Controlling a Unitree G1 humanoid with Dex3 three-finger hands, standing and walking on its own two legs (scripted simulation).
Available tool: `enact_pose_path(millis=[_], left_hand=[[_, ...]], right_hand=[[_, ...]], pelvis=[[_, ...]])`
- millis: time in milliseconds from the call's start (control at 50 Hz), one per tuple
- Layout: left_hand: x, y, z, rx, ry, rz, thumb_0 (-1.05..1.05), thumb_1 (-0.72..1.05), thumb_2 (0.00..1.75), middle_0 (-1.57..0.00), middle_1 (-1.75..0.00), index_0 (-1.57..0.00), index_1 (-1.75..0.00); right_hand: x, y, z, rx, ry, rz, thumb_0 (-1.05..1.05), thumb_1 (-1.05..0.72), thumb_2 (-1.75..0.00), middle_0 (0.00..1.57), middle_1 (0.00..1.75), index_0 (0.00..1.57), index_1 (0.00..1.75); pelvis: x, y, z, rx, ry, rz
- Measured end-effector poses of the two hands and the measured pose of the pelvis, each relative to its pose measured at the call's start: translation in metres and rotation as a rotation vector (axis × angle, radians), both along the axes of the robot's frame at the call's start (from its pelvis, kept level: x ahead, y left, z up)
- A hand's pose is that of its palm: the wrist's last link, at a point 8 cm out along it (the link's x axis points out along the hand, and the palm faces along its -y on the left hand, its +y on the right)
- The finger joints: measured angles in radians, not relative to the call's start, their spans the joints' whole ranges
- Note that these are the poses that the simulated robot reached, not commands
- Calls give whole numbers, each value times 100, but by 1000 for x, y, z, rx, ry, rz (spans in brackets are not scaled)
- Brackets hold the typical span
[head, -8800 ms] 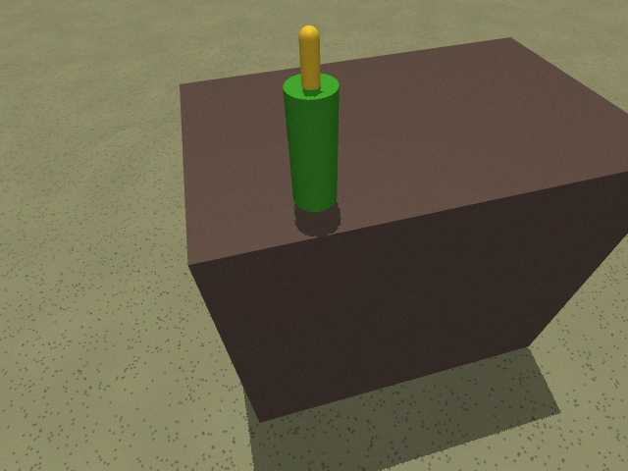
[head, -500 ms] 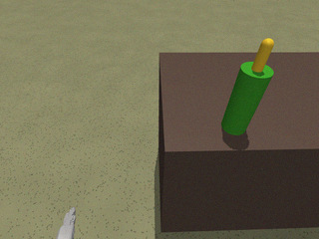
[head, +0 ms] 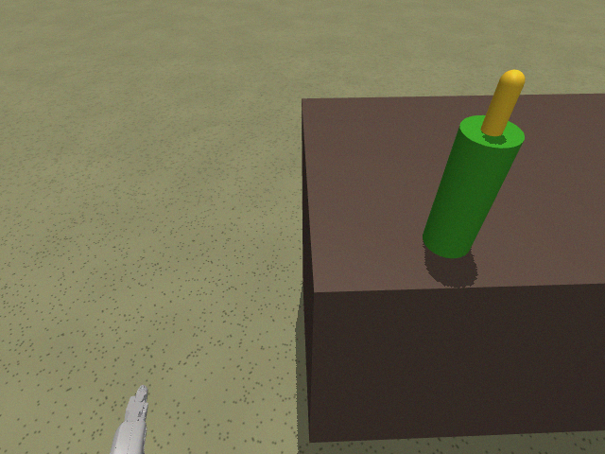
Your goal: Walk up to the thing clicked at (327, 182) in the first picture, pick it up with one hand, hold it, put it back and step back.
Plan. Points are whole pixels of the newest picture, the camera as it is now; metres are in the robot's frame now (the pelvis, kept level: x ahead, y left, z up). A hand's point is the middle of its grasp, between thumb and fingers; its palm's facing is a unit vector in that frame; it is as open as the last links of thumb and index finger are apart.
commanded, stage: go down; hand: right
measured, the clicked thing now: (474, 172) +0.45 -0.21 +0.16
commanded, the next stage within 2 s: approach in 1.76 s
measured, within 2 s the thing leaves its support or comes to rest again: neither
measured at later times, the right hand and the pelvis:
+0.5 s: hand out of the picture +0.33 -0.38 +0.21, palm faces +0.23 +0.97 -0.06, open 17.5 cm; pelvis +0.00 +0.00 +0.00, yaw +0 degrees
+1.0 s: hand out of the picture +0.35 -0.40 +0.20, palm faces +0.22 +0.98 +0.00, open 17.7 cm; pelvis +0.00 -0.01 +0.00, yaw +1 degrees
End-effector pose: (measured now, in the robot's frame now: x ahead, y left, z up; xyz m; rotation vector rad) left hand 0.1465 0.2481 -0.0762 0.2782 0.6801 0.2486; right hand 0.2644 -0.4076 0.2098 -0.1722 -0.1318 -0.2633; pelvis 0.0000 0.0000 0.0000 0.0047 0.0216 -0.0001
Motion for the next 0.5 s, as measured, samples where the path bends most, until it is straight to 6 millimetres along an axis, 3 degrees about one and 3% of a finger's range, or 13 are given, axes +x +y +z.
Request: enact_pose_path(millis=[260, 500], left_hand=[[-10, 6, -3, 27, 24, 1, -1, -55, 6, -6, -6, -5, -6], [-9, 3, -1, 40, 13, -9, -1, -56, 7, -6, -6, -5, -6]], right_hand=[[23, -12, -1, 76, 57, 27, -2, 53, -6, 5, 5, 5, 4], [31, -22, -2, 116, 81, 35, -2, 54, -6, 4, 5, 5, 5]], pelvis=[[-1, 2, -1, 3, 31, 6], [-1, 1, -2, 7, 49, 3]])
